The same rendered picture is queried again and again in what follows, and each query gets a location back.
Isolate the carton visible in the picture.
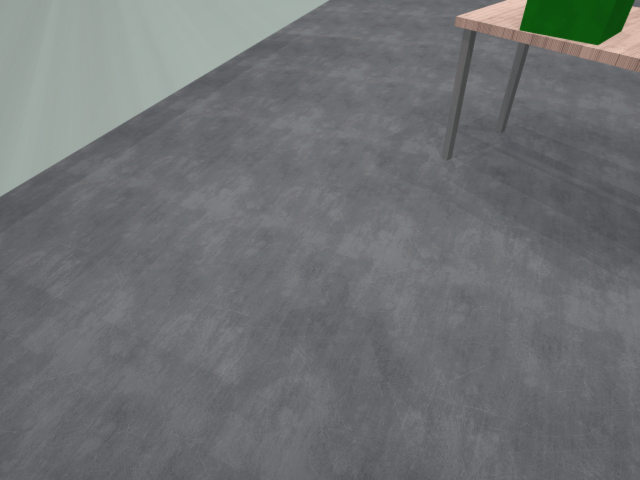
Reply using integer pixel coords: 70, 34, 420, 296
519, 0, 635, 45

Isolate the table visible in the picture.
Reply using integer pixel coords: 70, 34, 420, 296
441, 0, 640, 161

